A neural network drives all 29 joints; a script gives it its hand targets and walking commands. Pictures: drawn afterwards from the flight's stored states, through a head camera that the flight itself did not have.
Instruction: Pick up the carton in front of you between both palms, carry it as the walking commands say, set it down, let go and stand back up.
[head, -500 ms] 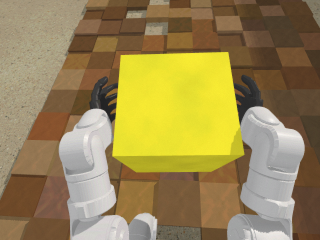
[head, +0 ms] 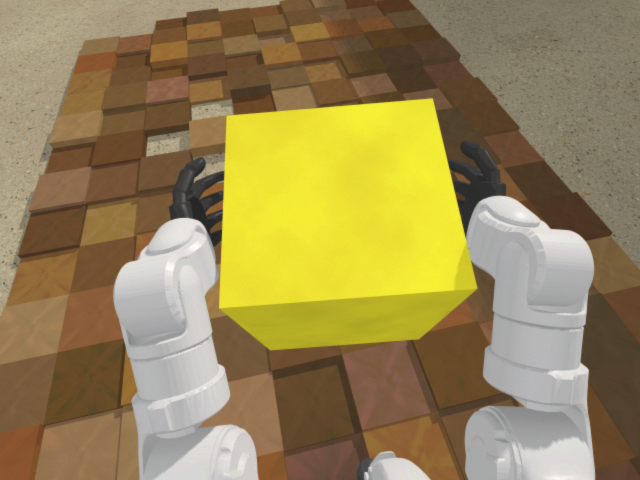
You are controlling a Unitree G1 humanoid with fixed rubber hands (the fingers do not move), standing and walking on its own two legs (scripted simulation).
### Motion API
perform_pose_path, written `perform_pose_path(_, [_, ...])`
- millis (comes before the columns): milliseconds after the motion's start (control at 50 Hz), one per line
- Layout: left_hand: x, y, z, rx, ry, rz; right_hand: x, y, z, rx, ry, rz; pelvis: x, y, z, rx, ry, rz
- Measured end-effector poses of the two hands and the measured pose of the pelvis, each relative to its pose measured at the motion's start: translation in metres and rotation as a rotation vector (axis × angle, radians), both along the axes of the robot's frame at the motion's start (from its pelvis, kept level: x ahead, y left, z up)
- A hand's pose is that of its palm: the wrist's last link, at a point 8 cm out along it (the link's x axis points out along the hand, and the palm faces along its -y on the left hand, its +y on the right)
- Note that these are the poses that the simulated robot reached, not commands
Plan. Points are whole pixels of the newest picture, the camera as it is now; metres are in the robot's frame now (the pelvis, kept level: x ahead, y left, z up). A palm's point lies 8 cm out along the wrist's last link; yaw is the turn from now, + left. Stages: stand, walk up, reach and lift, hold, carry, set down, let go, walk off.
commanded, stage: carry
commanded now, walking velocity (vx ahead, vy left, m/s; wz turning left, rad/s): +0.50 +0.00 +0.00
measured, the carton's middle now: (338, 245) +0.38 -0.05 +0.09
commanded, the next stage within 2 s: none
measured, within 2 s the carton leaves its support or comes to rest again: neither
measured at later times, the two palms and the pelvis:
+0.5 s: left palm (165, 139) +0.65 +0.20 +0.07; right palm (344, 118) +0.66 -0.10 +0.07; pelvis +0.32 +0.03 -0.03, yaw +0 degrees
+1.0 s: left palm (165, 50) +0.91 +0.21 +0.10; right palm (313, 28) +0.93 -0.09 +0.11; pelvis +0.65 +0.04 -0.02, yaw +2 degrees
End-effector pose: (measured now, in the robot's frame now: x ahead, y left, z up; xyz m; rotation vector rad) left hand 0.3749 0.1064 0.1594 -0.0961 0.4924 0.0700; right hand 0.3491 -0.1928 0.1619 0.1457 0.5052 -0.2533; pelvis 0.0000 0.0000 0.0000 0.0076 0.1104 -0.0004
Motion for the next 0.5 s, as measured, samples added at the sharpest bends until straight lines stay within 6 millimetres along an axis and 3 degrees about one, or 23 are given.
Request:
perform_pose_path(100, [0.064,0.010,0.007,0.046,-0.029,0.077,0.092,0.009,0.006,-0.032,-0.028,0.110,0.082,-0.023,-0.028,0.016,-0.030,0.016])
perform_pose_path(160, [0.091,0.023,-0.008,0.069,0.038,0.137,0.139,0.023,-0.011,-0.023,0.034,0.179,0.116,-0.031,-0.036,0.015,-0.025,0.048])
perform_pose_path(240, [0.118,0.045,-0.032,0.048,0.148,0.209,0.187,0.049,-0.040,0.031,0.142,0.228,0.153,-0.030,-0.031,0.029,-0.001,0.047])
perform_pose_path(360, [0.179,0.074,-0.051,0.009,0.153,0.248,0.250,0.077,-0.062,0.063,0.145,0.217,0.217,-0.011,-0.030,0.025,0.020,0.040])
perform_pose_path(500, [0.280,0.089,-0.085,-0.010,0.188,0.114,0.310,0.088,-0.088,-0.007,0.177,0.107,0.315,0.032,-0.035,0.015,-0.017,0.006])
